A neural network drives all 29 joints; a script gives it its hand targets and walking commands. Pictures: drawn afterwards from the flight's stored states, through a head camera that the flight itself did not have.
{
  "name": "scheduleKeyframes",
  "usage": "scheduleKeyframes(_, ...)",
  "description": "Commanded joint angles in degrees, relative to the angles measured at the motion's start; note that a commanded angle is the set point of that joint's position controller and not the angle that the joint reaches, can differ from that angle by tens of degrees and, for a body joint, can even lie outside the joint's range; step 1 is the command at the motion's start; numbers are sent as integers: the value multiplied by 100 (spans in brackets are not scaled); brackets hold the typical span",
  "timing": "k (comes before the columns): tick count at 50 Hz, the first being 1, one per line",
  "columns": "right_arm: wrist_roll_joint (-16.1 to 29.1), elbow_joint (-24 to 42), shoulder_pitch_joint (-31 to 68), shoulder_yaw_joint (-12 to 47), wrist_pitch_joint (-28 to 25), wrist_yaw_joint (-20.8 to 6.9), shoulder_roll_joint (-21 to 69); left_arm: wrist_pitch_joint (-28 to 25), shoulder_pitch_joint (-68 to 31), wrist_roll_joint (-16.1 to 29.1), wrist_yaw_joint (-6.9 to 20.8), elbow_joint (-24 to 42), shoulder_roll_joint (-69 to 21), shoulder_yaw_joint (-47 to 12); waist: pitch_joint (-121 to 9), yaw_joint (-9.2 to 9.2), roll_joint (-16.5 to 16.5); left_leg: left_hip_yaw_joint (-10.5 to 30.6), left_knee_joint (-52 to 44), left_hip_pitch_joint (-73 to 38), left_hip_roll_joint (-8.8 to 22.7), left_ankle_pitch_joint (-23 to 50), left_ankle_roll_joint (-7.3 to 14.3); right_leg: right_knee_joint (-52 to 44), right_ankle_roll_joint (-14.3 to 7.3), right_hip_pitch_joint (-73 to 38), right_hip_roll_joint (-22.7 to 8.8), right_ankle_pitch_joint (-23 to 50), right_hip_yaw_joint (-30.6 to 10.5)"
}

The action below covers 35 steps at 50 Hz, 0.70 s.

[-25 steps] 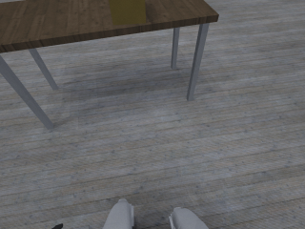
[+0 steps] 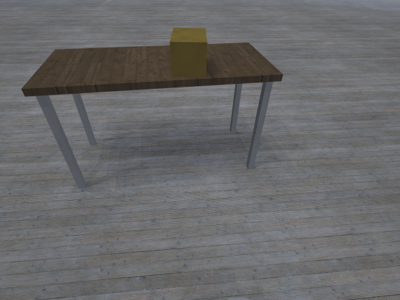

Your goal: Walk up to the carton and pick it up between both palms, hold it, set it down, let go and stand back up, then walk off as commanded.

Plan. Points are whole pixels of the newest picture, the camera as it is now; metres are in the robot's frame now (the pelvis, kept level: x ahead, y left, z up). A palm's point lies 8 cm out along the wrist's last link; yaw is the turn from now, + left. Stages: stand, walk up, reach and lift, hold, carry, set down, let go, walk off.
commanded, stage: walk off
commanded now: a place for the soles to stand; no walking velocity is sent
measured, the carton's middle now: (189, 51) +1.30 -0.04 +0.06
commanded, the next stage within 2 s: stand in 0.62 s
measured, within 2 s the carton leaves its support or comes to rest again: neither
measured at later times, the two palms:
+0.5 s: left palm out of the picture +0.12 +0.25 -0.08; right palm out of the picture +0.09 -0.38 -0.11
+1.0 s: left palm out of the picture +0.14 +0.28 -0.10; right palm out of the picture +0.11 -0.33 -0.10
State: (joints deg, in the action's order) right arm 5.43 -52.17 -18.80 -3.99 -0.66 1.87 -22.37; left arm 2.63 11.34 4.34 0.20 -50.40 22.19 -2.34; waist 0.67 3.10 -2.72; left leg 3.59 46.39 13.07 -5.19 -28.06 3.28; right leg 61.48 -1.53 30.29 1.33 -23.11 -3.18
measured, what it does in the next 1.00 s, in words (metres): steps on the spot: right foot, then left foot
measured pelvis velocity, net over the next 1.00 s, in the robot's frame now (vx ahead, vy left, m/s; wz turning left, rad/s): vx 0.05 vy -0.02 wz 0.02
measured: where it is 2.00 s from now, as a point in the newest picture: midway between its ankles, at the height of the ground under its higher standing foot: outside the picture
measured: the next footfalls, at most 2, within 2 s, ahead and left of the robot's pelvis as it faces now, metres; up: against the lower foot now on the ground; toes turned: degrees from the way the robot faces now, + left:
right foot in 0.18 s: +0.12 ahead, -0.15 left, +0.00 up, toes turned -1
left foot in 0.60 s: +0.14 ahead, +0.10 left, +0.00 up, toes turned -1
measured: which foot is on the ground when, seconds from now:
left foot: down 0.00-0.22, up 0.24-0.58, down 0.60-1.00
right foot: up 0.00-0.16, down 0.18-1.00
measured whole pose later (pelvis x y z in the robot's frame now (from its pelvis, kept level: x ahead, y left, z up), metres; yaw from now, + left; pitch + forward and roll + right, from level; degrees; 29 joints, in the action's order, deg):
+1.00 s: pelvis +0.05 -0.02 +0.00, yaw +1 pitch -3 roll -1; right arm 5.4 -52.2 -15.1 -1.6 -2.3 0.6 -21.3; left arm -3.0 12.8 4.3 -0.2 -50.5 22.4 -2.4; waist 1.0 0.9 0.1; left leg 1.8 45.6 23.3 -0.7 -19.6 0.7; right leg 45.2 0.1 21.2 -1.5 -21.2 1.6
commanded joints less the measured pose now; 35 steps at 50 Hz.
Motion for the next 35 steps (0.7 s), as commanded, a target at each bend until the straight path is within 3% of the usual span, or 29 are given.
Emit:
scheduleKeyframes(1, -821, 101, -130, -441, -329, -97, -1839, -525, -945, -722, 47, 814, 1478, 1035, 1154, 102, 842, 3044, -2991, 732, 1865, -1687, 977, -381, 229, 651, -462, 242, -174)
scheduleKeyframes(3, -796, 131, -139, -439, -314, -132, -1909, -592, -912, -715, 48, 800, 1439, 1010, 1039, 99, 984, 2923, -2879, 1092, 1851, -1946, 1204, -777, 210, 129, -449, 212, -18)
scheduleKeyframes(5, -810, 171, -82, -384, -288, -162, -1888, -692, -771, -681, 13, 734, 1429, 980, 910, -18, 1072, 2684, -2449, 1340, 1818, -1186, 1355, -1318, 128, -387, -395, 51, 93)
scheduleKeyframes(7, -821, 238, -17, -316, -269, -160, -1777, -757, -208, -629, -24, 541, 1374, 985, 594, -349, 862, 2269, -1702, 1661, 1634, -172, 1187, -2256, -10, -1328, -268, 19, 108)
scheduleKeyframes(8, -822, 234, -34, -238, -259, -162, -1550, -813, 156, -603, -55, 424, 1384, 1014, 354, -592, 459, 1839, -861, 1997, 1360, 616, 950, -2790, -55, -2076, -246, -167, -133)
scheduleKeyframes(9, -807, 273, -120, -165, -266, -162, -1248, -855, 557, -609, -90, 400, 1523, 1045, 125, -802, -200, 1004, 406, 2386, 874, 1176, 613, -3571, -84, -2552, -705, -753, -1045)
scheduleKeyframes(10, -772, 318, -91, -161, -299, -201, -1083, -905, 727, -642, -124, 410, 2006, 1129, 180, -863, -1103, 264, 1463, 3168, -95, 245, 236, -4445, -344, -2653, -1757, -1434, -2996)
scheduleKeyframes(11, -789, 276, -360, -303, -303, -171, -1348, -866, 768, -641, -121, 430, 2236, 1197, 71, -635, -790, 306, 1949, 3036, 31, -623, 148, -4754, -664, -2453, -2387, -1669, -4013)
scheduleKeyframes(12, -804, 208, -501, -341, -315, -156, -1451, -878, 569, -621, -119, 554, 2197, 1180, 87, -484, -471, 439, 2204, 3040, 194, -573, 140, -4716, -773, -2298, -2488, -1670, -4124)
scheduleKeyframes(13, -803, 143, -524, -345, -324, -149, -1465, -883, 416, -566, -128, 595, 2062, 1130, 137, -423, -279, 476, 2281, 3005, 262, -343, 182, -4664, -654, -2180, -2381, -1556, -3713)
scheduleKeyframes(14, -775, 70, -620, -350, -332, -157, -1455, -869, 282, -543, -139, 574, 1904, 1096, 110, -361, -301, 411, 2167, 2857, 312, -137, 202, -4510, -609, -2118, -2228, -1352, -3239)
scheduleKeyframes(15, -800, 85, -636, -358, -334, -175, -1450, -861, 235, -516, -143, 575, 1815, 1064, 15, -409, -359, 245, 2126, 2807, 321, -14, 205, -4406, -575, -2204, -2088, -1034, -2944)
scheduleKeyframes(18, -872, 202, -546, -345, -299, -202, -1383, -872, 245, -506, -149, 588, 1747, 1028, -117, -421, -431, 126, 1842, 2602, 460, 167, 137, -4241, -642, -2136, -1951, -316, -2539)
scheduleKeyframes(22, -846, 246, -280, -366, -255, -194, -1328, -828, 23, -534, -163, 591, 1722, 994, -10, -367, -465, 28, 1195, 2299, 630, 217, 61, -4196, -783, -1934, -1941, -431, -2199)
scheduleKeyframes(25, -796, 197, -134, -354, -292, -180, -1237, -799, -300, -566, -139, 562, 1667, 926, 146, -242, -483, -64, 317, 1559, 735, 320, 55, -3941, -801, -1424, -1779, 19, -1625)
scheduleKeyframes(27, -788, 84, -320, -312, -340, -165, -1035, -753, -570, -509, -159, 482, 1524, 842, -23, -1, -287, -138, -1010, 527, 595, 1207, 124, -3129, -580, -1083, -1402, 1396, -888)
scheduleKeyframes(28, -800, 93, -259, -300, -382, -131, -1047, -742, -505, -469, -164, 467, 1392, 796, -185, 43, -39, 116, -1489, 72, 664, 1888, 149, -2573, -414, -865, -1183, 2104, -574)
scheduleKeyframes(29, -863, 116, -270, -324, -416, -82, -1182, -726, -499, -403, -167, 509, 1190, 743, -390, 47, 583, 1026, -1749, -241, 1087, 2631, 289, -1812, -184, -522, -902, 2330, -293)
scheduleKeyframes(30, -852, 190, 56, -322, -453, -43, -1365, -689, -387, -369, -167, 528, 978, 705, -291, -95, 1103, 2089, -2159, -257, 1647, 2939, 535, -1216, 59, -80, -509, 1265, 7)
scheduleKeyframes(31, -762, 281, 363, -347, -453, -27, -1579, -617, -213, -401, -190, 470, 908, 708, -169, -197, 1210, 2709, -2500, 50, 2267, 2744, 952, -1057, 148, 6, -232, -721, 327)
scheduleKeyframes(32, -689, 209, 443, -326, -433, -74, -1597, -608, -321, -462, -209, 440, 1118, 769, -59, -119, 1075, 2794, -2262, 439, 2359, 2645, 1453, -757, 80, -324, -338, -1047, 89)
scheduleKeyframes(33, -706, 225, 609, -292, -439, -70, -1592, -658, -258, -479, -194, 404, 1187, 777, 69, -219, 1064, 2609, -2088, 820, 2304, 2732, 1474, -1000, 3, -600, -416, -898, 89)
scheduleKeyframes(35, -713, 252, 695, -197, -382, -85, -1397, -692, -130, -494, -166, 345, 1082, 779, 2, -345, 1032, 1871, -1863, 869, 1903, 2660, 1014, -1938, -74, -952, -476, 31, 80)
